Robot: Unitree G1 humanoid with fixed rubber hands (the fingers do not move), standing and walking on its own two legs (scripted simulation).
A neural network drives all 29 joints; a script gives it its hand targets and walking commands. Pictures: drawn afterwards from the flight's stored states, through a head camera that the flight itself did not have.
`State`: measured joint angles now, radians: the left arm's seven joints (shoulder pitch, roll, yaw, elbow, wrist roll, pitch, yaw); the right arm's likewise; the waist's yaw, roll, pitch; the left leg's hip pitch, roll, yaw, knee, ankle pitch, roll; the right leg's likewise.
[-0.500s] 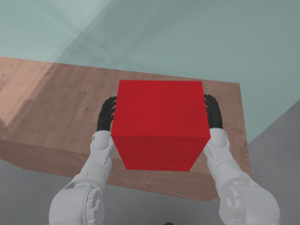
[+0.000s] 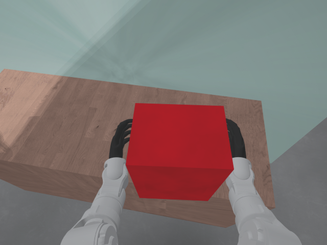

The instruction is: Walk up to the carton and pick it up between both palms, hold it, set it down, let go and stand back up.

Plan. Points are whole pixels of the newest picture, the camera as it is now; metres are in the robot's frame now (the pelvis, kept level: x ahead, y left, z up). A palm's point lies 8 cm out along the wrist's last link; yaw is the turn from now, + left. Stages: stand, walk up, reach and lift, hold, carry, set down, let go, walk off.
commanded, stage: reach and lift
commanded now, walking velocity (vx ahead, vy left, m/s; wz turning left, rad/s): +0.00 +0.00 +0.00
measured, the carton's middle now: (176, 158) +0.36 -0.02 -0.05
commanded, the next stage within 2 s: none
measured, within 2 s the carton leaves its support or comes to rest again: leaves its support in 0.96 s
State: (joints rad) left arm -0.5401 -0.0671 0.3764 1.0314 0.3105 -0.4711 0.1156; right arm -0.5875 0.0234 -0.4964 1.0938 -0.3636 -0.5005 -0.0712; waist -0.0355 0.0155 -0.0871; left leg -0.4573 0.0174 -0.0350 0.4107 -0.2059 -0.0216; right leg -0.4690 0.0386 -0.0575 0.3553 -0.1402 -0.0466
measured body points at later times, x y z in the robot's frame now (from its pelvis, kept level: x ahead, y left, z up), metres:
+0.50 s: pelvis +0.00 -0.01 +0.00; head +0.08 +0.00 +0.44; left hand +0.38 +0.13 -0.01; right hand +0.37 -0.18 -0.01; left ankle -0.02 +0.13 -0.74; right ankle +0.01 -0.09 -0.74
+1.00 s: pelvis -0.01 +0.00 +0.00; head +0.08 +0.00 +0.44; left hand +0.38 +0.13 +0.00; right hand +0.37 -0.18 +0.01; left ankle -0.02 +0.13 -0.74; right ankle +0.01 -0.09 -0.74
